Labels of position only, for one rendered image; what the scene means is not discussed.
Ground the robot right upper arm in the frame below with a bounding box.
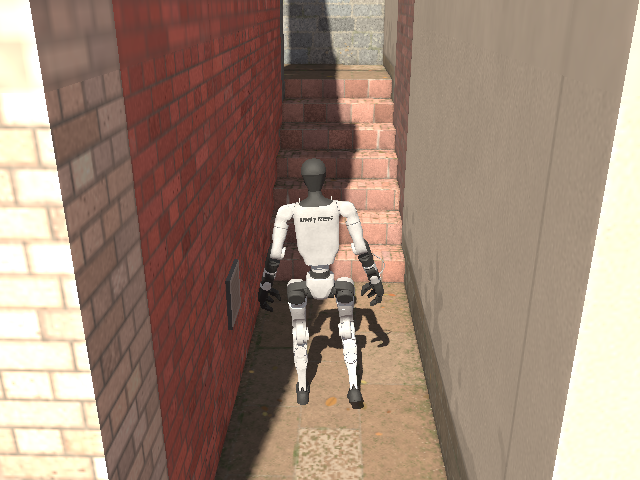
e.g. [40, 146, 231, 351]
[336, 200, 368, 255]

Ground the robot left foot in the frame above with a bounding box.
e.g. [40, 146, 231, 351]
[296, 380, 310, 405]

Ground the robot head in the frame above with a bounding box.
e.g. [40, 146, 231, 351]
[298, 158, 333, 207]

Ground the left robot forearm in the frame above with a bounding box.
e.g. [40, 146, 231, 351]
[260, 244, 280, 291]

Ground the right robot forearm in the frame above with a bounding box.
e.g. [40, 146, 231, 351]
[358, 239, 381, 284]

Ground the robot right hand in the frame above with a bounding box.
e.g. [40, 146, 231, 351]
[361, 280, 384, 306]

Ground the robot left upper arm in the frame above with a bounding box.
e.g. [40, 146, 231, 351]
[270, 203, 295, 260]

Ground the robot left hand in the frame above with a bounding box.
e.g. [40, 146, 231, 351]
[258, 287, 281, 312]

